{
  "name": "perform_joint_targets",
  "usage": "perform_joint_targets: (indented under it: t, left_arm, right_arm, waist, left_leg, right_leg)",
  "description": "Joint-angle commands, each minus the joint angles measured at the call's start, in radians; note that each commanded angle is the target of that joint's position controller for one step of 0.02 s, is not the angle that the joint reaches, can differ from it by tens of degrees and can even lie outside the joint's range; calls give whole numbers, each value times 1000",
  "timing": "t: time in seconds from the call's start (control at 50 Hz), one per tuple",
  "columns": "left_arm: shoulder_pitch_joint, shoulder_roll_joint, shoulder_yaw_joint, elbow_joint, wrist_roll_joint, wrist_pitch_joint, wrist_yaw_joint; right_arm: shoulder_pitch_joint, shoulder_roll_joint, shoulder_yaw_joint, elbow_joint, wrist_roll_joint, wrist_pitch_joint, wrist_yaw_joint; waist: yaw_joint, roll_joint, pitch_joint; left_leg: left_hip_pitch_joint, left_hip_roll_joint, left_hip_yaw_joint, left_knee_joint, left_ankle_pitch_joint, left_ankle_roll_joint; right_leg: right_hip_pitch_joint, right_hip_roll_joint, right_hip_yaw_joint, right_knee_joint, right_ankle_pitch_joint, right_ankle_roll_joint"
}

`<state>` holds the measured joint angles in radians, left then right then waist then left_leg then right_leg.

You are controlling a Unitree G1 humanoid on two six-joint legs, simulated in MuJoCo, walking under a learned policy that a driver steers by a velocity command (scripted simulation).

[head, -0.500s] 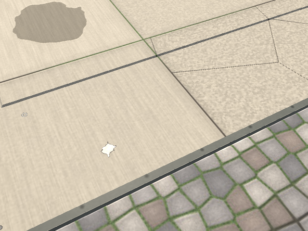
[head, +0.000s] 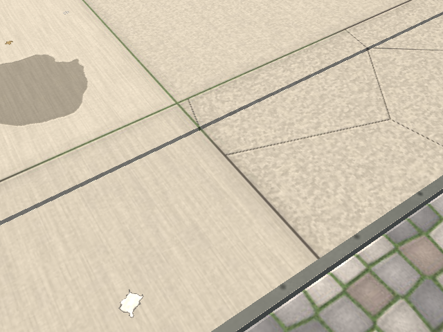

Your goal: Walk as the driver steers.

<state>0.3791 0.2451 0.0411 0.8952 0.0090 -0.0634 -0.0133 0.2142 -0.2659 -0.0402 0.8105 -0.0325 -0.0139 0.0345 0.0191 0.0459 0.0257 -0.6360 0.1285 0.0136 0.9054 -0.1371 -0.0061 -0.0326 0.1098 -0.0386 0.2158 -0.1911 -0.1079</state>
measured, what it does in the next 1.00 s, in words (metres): walks ahead, turning left: left foot, then right foot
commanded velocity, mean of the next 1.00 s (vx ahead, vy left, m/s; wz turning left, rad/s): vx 0.50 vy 0.00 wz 0.39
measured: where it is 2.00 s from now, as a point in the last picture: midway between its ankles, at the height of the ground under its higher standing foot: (150, 221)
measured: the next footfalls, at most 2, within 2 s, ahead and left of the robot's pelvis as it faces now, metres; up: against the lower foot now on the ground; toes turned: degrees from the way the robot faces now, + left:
left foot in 0.24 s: +0.30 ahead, +0.13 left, +0.00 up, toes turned +10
right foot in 0.76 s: +0.62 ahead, +0.03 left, +0.00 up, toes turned +25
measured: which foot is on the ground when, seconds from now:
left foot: up 0.00-0.22, down 0.24-0.76, up 0.78-1.00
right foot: down 0.00-0.26, up 0.28-0.74, down 0.76-1.00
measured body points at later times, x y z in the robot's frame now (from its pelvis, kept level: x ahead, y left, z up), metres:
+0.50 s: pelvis +0.28 +0.07 +0.00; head +0.30 +0.09 +0.45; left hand +0.36 +0.35 -0.12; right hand +0.37 -0.20 -0.13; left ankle +0.26 +0.12 -0.75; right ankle +0.38 -0.08 -0.68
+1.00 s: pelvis +0.55 +0.10 +0.00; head +0.57 +0.09 +0.45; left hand +0.46 +0.36 -0.12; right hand +0.77 -0.08 -0.13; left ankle +0.50 +0.23 -0.68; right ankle +0.58 +0.01 -0.75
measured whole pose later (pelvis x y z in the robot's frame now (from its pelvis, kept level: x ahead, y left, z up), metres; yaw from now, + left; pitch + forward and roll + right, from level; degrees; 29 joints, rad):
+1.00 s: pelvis +0.55 +0.10 +0.00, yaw +27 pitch +1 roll +0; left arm 0.35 0.25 0.03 0.86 0.02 -0.09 -0.01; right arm 0.23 -0.30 -0.05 0.79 -0.04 -0.02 0.04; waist 0.03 0.05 0.01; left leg -0.53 -0.01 -0.07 1.01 -0.28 0.04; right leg -0.16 0.03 -0.04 0.33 -0.19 -0.05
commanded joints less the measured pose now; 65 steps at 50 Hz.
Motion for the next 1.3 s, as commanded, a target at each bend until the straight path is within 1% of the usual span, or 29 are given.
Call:
perform_joint_targets:
  t: [0.02,0.16,0.22,0.24,0.26,0.28,0.3,0.34,0.38,0.44,0.54,0.64,0.7,0.74,0.76,0.78,0.8,0.82,0.84,0.88,0.96,1.04,1.12,1.18,1.22,1.24,1.26,1.28,1.3]
  left_arm:
    - [4,128,26,-36,4,-24,3]
    - [47,133,17,21,18,-27,31]
    - [22,178,24,25,27,-16,41]
    - [10,187,24,16,22,-10,44]
    - [11,147,9,-33,5,-18,41]
    - [30,108,8,-68,-4,-29,23]
    - [-46,147,12,-80,20,-34,18]
    - [-104,124,4,-103,10,-49,12]
    - [-92,107,-1,-110,37,-14,10]
    - [-107,88,-5,-129,43,21,3]
    - [-313,82,-12,-203,34,23,-4]
    - [-436,93,-18,-255,20,8,-7]
    - [-363,129,-9,-249,16,-5,-2]
    - [-157,167,11,-186,24,-23,14]
    - [-14,230,27,-174,45,-33,29]
    - [26,326,51,-172,58,-21,35]
    - [-10,277,50,-161,35,-7,27]
    - [-74,183,31,-175,26,-5,20]
    - [-112,132,18,-170,25,-8,14]
    - [-113,110,10,-143,23,-19,15]
    - [-48,131,18,-91,5,-47,4]
    - [-21,126,19,-58,1,-39,2]
    - [44,153,28,-18,2,-33,-3]
    - [59,172,33,5,5,-23,0]
    - [51,173,32,16,0,-14,4]
    - [59,146,23,15,0,-14,5]
    - [58,81,2,-34,-12,-16,3]
    - [121,68,5,-41,-8,-13,6]
    - [52,144,27,-31,16,-1,12]
  right_arm:
    - [-71,-46,-7,-64,9,-11,4]
    - [-176,-41,-1,-111,2,-23,13]
    - [5,-78,-23,-64,-3,-28,1]
    - [159,-108,-39,-19,-14,-36,-5]
    - [298,-217,-74,3,-27,-35,-19]
    - [262,-268,-90,-3,3,-24,-19]
    - [207,-248,-88,-5,35,-19,-13]
    - [121,-147,-63,-8,27,-16,-20]
    - [83,-113,-49,-6,31,-24,-26]
    - [110,-147,-58,1,34,-43,-25]
    - [182,-161,-67,8,35,-39,-25]
    - [246,-173,-73,9,21,-33,-34]
    - [190,-195,-79,-17,13,-33,-44]
    - [159,-189,-74,-20,19,-44,-37]
    - [172,-128,-55,-36,30,-54,-29]
    - [277,-47,-37,-63,54,-55,-28]
    - [303,-113,-41,-35,20,-45,-35]
    - [246,-126,-43,-20,9,-39,-31]
    - [177,-113,-37,-31,5,-40,-23]
    - [136,-99,-34,-45,-7,-29,-8]
    - [93,-81,-24,-57,-11,-14,3]
    - [-75,-50,2,-107,-10,-18,15]
    - [-184,-43,18,-134,1,-25,14]
    - [-190,-65,12,-142,1,-31,3]
    - [-58,-78,0,-96,-10,-42,-9]
    - [93,-116,-17,-42,-24,-53,-20]
    - [254,-209,-41,-25,-43,-59,-33]
    - [275,-276,-59,-12,-16,-46,-34]
    - [203,-207,-47,-13,15,-39,-32]
  waist:
    - [8,-93,55]
    - [24,-96,82]
    - [-60,-131,-46]
    - [-131,-110,-130]
    - [-176,14,-246]
    - [-108,227,-331]
    - [-110,49,-261]
    - [-53,-74,-50]
    - [0,-57,-14]
    - [10,-22,-19]
    - [-61,7,17]
    - [-112,21,3]
    - [-59,39,-11]
    - [40,-8,-99]
    - [95,-109,-226]
    - [46,-326,-313]
    - [13,-269,-264]
    - [6,-127,-133]
    - [6,-72,-61]
    - [-15,-147,-21]
    - [-28,-149,-32]
    - [-3,-144,14]
    - [29,-147,23]
    - [17,-144,28]
    - [-52,-105,-24]
    - [-105,-58,-117]
    - [-161,93,-253]
    - [-126,240,-289]
    - [-103,89,-157]
  left_leg:
    - [-35,-13,2,-100,106,8]
    - [21,-102,64,-298,60,95]
    - [256,-208,128,-339,-77,161]
    - [470,-208,88,-407,-39,197]
    - [754,9,-220,-432,-104,291]
    - [954,226,-753,-571,18,432]
    - [906,195,-675,-583,26,417]
    - [633,130,-462,-634,129,346]
    - [488,49,-349,-669,210,303]
    - [428,2,-293,-699,247,305]
    - [461,-44,-291,-708,193,253]
    - [577,-25,-343,-619,311,229]
    - [560,-7,-395,-544,350,186]
    - [511,-67,-345,-328,441,145]
    - [421,-129,-267,-77,284,116]
    - [128,-289,-143,185,-309,79]
    - [17,-231,-145,301,-389,90]
    - [7,-184,-156,323,-295,89]
    - [22,-157,-146,281,-233,82]
    - [63,-124,-130,204,-201,66]
    - [43,-123,-104,138,-152,40]
    - [27,-72,-25,-78,-16,13]
    - [133,-86,37,-265,36,25]
    - [190,-100,48,-329,-12,61]
    - [380,-144,67,-431,-21,95]
    - [589,-120,27,-448,-37,124]
    - [845,148,-296,-501,-177,197]
    - [916,309,-666,-636,-191,285]
    - [816,256,-586,-638,-233,272]
  right_leg:
    - [-17,-281,104,-116,299,-103]
    - [150,-330,-22,-26,604,-48]
    - [184,-325,-79,311,1037,-17]
    - [79,-305,-108,533,925,5]
    - [-198,-237,-139,879,574,38]
    - [-547,-6,-49,1205,-293,81]
    - [-650,-85,110,1240,-245,65]
    - [-631,-170,97,1088,-136,70]
    - [-535,-198,94,975,-134,101]
    - [-522,-198,60,861,-97,139]
    - [-587,-190,44,585,114,174]
    - [-575,-144,50,426,152,160]
    - [-410,-117,72,323,68,127]
    - [-130,-101,54,229,55,81]
    - [76,-280,235,188,-104,26]
    - [292,-520,681,90,-220,-86]
    - [227,-537,835,51,-317,-128]
    - [106,-491,689,42,-324,-114]
    - [10,-432,544,26,-214,-93]
    - [-71,-348,364,-1,2,-56]
    - [-62,-334,249,-28,226,-84]
    - [-87,-300,155,-84,206,-83]
    - [-80,-302,113,-58,278,-63]
    - [-29,-343,126,-4,350,-50]
    - [-27,-312,79,179,535,-24]
    - [-102,-261,36,373,512,-3]
    - [-329,-183,-28,696,188,36]
    - [-566,-49,-5,926,-352,47]
    - [-640,-117,77,991,-300,33]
